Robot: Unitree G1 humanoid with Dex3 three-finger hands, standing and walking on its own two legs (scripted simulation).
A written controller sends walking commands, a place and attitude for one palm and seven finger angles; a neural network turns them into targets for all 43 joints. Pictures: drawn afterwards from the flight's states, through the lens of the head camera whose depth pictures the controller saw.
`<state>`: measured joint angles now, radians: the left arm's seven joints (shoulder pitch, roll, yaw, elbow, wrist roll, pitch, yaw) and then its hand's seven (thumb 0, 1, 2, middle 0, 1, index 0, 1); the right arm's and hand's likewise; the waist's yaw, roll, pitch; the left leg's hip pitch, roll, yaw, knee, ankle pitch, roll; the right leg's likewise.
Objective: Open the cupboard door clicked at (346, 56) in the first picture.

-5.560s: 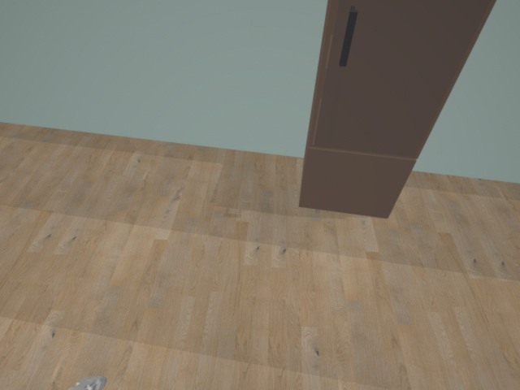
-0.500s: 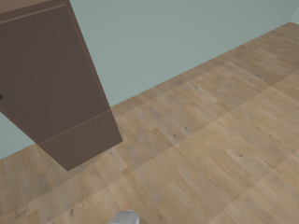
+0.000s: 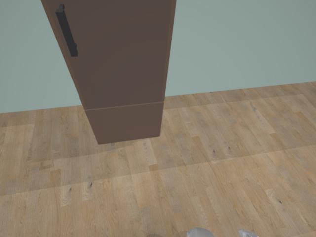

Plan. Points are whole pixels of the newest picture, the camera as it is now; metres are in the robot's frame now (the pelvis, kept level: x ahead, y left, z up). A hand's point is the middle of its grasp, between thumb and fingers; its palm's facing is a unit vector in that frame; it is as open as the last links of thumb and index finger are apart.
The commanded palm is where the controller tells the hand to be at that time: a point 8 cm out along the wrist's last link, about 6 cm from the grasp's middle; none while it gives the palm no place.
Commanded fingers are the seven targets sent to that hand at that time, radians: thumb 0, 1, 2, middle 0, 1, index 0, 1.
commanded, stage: turn to face it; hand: left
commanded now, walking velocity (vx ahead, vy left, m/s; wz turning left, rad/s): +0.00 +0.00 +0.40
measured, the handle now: (68, 31) +0.70 +0.38 +0.10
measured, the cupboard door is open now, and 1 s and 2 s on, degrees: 0 0 0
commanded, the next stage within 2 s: take the last steps up to it in 0.36 s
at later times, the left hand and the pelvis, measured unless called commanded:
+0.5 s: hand out of the picture +0.03 +0.13 -0.14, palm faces +0.22 -0.93 -0.29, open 7.4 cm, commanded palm none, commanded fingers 0.00 0.90 0.90 -0.20 -0.30 -0.20 -0.30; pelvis +0.00 -0.07 +0.01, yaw +12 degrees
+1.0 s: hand out of the picture -0.08 +0.16 -0.18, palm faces +0.34 -0.93 -0.15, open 7.4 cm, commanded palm none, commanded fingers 0.00 0.90 0.90 -0.20 -0.30 -0.20 -0.30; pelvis +0.03 +0.01 +0.01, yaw +15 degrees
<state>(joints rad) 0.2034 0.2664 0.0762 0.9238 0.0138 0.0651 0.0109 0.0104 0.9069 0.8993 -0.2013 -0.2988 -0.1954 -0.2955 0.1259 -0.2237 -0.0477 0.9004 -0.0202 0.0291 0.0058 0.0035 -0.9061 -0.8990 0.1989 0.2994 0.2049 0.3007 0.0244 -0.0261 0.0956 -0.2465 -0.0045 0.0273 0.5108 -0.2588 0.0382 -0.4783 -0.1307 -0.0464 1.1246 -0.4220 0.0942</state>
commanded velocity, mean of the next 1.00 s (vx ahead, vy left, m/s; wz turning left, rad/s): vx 0.17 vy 0.01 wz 0.14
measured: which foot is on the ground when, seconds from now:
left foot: down 0.00-0.26, up 0.28-0.82, down 0.84-1.00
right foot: up 0.00-0.24, down 0.26-0.86, up 0.88-1.00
